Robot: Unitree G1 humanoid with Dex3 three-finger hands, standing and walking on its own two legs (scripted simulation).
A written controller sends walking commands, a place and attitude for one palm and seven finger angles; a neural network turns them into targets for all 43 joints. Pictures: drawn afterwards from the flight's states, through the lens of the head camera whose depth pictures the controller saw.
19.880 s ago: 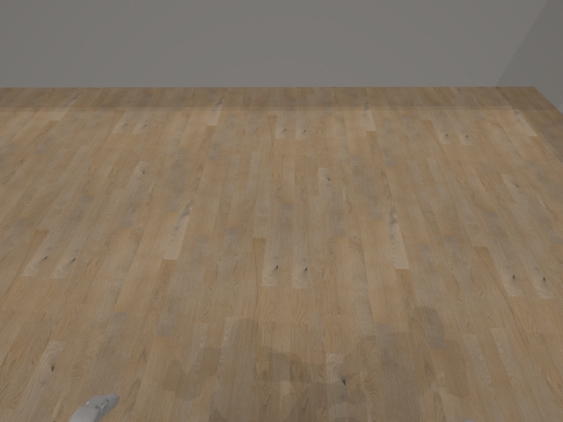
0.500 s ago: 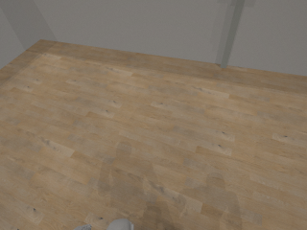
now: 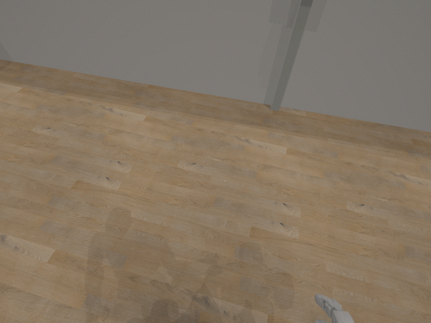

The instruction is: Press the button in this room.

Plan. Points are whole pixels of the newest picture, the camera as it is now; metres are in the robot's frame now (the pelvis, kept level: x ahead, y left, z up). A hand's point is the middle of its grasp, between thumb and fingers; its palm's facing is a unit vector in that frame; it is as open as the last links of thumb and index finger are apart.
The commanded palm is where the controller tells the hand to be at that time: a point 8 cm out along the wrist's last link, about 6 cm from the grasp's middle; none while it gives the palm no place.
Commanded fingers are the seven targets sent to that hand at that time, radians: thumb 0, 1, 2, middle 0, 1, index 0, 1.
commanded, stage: turn or walk to find it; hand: left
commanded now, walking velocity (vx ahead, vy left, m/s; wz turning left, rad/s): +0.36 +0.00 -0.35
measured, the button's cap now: out of the picture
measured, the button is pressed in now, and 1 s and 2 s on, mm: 0 0 0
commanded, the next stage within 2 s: stand and wait in 1.24 s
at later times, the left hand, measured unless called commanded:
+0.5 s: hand (208, 218) +0.39 +0.06 -0.16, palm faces -0.28 -0.94 -0.17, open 7.4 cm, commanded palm none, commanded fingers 0.00 0.90 0.90 -0.20 -0.30 -0.20 -0.30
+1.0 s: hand (197, 227) +0.37 +0.09 -0.18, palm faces -0.06 -0.99 -0.16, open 7.4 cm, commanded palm none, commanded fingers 0.00 0.90 0.90 -0.20 -0.30 -0.20 -0.30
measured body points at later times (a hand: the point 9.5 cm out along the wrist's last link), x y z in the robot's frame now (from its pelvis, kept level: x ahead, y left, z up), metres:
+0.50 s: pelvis +0.21 -0.06 -0.01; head +0.25 -0.08 +0.43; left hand +0.41 +0.12 -0.15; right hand +0.01 -0.22 -0.15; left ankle +0.05 +0.10 -0.68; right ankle +0.27 -0.14 -0.73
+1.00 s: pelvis +0.42 -0.08 -0.01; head +0.46 -0.07 +0.44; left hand +0.37 +0.14 -0.16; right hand +0.52 -0.33 -0.14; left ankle +0.54 +0.02 -0.73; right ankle +0.27 -0.14 -0.73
